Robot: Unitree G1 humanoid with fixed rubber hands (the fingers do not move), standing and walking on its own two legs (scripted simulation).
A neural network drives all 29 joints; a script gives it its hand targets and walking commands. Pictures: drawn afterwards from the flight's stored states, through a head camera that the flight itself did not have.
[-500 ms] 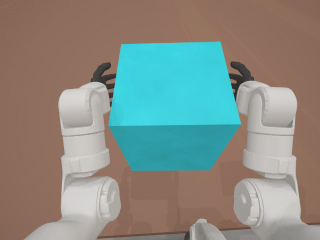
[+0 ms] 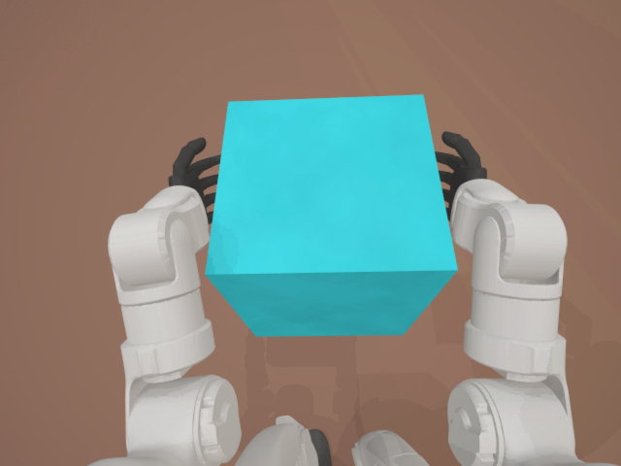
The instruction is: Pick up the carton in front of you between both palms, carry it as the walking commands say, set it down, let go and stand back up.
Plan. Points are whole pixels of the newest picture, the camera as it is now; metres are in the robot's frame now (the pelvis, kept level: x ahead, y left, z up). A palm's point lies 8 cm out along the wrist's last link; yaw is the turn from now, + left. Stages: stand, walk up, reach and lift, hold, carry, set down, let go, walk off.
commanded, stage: carry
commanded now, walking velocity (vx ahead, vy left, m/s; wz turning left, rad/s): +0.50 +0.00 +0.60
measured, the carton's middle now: (327, 233) +0.39 -0.05 +0.04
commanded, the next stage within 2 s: none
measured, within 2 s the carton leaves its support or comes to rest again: neither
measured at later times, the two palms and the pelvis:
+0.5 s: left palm (31, 14) +0.63 +0.25 +0.23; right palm out of the picture +0.75 -0.03 +0.23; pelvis +0.33 -0.02 +0.06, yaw +17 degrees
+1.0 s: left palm (49, 25) +0.83 +0.35 +0.12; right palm out of the picture +0.91 +0.06 +0.13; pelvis +0.61 +0.13 +0.06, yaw +15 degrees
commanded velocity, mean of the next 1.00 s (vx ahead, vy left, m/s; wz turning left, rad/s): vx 0.50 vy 0.00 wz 0.10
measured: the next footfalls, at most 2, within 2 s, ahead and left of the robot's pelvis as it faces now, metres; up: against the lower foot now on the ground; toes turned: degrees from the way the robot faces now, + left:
right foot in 0.24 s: +0.34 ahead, -0.11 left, +0.00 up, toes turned +4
left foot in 0.68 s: +0.54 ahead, +0.18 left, +0.00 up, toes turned +30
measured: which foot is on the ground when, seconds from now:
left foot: down 0.00-0.24, up 0.26-0.66, down 0.68-1.00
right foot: up 0.00-0.22, down 0.24-0.68, up 0.70-1.00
